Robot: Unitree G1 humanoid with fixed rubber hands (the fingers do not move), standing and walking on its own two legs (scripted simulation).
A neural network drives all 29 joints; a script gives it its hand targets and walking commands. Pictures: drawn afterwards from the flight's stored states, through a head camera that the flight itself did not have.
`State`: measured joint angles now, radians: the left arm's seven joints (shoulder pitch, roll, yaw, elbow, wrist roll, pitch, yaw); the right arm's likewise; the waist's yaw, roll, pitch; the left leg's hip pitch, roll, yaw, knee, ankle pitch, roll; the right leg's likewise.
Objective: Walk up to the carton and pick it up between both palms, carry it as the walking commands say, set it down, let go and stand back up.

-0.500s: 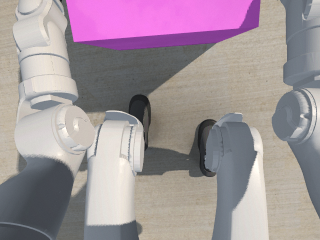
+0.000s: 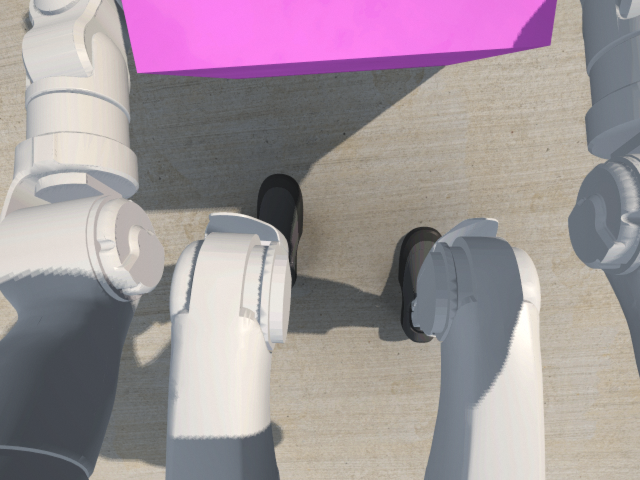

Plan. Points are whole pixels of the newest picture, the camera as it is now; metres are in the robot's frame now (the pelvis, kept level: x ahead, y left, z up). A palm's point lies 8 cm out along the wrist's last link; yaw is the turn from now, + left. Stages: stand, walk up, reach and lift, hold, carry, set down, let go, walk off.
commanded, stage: set down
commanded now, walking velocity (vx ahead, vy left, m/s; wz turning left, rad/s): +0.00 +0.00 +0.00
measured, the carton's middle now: out of the picture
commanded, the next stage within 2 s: let go in 1.64 s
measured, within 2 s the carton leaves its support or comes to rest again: neither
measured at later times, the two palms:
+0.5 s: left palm out of the picture +0.52 +0.27 -0.18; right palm out of the picture +0.59 -0.17 -0.17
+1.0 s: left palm out of the picture +0.54 +0.28 -0.01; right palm out of the picture +0.62 -0.19 +0.00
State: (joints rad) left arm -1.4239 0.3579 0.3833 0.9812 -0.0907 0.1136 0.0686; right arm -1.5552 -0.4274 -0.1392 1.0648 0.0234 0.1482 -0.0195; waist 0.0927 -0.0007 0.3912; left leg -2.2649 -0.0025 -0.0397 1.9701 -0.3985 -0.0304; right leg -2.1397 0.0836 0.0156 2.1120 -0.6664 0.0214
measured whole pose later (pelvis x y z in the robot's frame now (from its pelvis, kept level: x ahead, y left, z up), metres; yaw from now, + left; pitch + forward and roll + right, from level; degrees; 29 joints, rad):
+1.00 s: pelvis +0.02 -0.01 +0.07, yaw +1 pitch +41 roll +1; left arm -1.34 0.43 0.34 0.94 -0.15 0.25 0.06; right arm -1.51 -0.56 -0.10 1.06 0.14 0.27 0.09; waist 0.09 -0.01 0.15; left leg -2.06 0.00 -0.04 1.77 -0.42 -0.04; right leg -1.96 0.07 0.02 1.90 -0.66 0.00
